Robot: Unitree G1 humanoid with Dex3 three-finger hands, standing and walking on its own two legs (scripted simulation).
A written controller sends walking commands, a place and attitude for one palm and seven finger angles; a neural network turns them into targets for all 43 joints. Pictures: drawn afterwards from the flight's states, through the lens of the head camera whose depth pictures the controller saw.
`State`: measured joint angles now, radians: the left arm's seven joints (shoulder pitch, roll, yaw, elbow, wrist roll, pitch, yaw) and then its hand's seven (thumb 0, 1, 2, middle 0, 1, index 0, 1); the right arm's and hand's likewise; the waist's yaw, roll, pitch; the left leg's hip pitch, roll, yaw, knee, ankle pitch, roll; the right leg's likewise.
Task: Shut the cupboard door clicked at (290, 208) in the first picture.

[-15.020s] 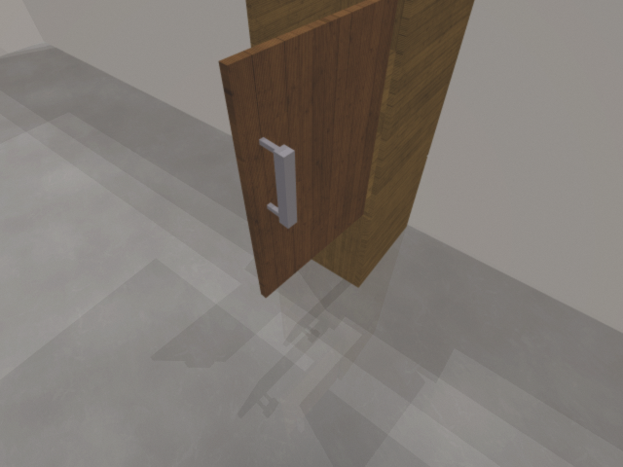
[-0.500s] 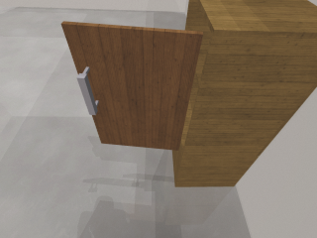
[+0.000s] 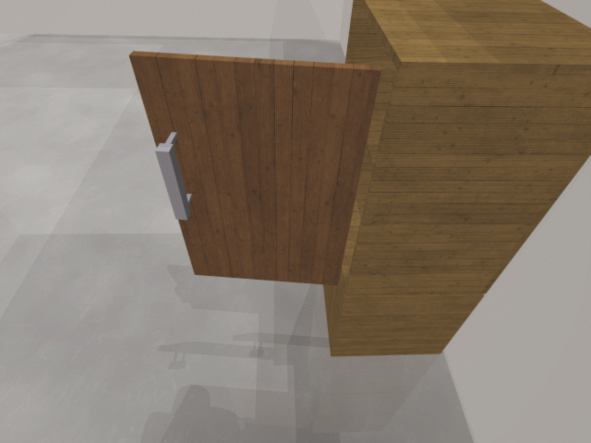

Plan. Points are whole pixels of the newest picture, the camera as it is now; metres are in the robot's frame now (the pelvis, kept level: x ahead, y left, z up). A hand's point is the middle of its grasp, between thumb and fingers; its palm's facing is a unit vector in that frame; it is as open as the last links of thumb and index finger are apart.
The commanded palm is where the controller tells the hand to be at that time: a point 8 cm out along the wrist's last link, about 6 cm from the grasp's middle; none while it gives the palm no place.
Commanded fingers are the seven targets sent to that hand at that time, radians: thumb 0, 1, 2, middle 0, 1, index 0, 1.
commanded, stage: look again from close up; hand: left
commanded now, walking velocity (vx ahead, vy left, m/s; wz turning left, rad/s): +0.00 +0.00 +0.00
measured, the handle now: (178, 177) +0.57 +0.27 +0.03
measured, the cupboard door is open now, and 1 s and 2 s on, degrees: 84 84 84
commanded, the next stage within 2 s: shuffle to correct the standing spot in 0.12 s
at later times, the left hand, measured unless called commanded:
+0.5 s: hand out of the picture -0.02 +0.21 -0.18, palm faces +0.02 -0.98 -0.19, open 7.4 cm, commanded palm none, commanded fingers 0.00 0.90 0.90 -0.20 -0.30 -0.20 -0.30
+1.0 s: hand (179, 386) +0.25 +0.22 -0.17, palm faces +0.00 -0.97 -0.23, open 7.3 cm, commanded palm none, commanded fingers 0.00 0.90 0.90 -0.20 -0.30 -0.20 -0.30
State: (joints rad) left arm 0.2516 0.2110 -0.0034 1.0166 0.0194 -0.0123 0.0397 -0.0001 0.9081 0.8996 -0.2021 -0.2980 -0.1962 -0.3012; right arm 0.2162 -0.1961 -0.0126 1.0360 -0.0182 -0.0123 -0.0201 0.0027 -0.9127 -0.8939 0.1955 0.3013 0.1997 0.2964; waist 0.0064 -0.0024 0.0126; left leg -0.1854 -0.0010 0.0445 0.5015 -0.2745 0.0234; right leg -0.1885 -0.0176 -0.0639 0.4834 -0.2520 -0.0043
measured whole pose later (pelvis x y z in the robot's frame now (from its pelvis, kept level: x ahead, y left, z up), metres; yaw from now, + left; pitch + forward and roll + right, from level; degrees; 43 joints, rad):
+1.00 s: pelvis +0.13 +0.04 -0.01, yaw +0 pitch -2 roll +0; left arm 0.12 0.17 0.03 0.95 0.02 -0.03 0.03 0.00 0.93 0.90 -0.20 -0.30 -0.19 -0.30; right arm 0.45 -0.12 0.00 1.14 -0.01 -0.03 -0.03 0.00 -0.91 -0.89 0.20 0.30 0.20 0.30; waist -0.03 0.01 0.09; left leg -0.04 -0.07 0.06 0.57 -0.45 0.06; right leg -0.35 -0.05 -0.12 0.57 -0.15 -0.03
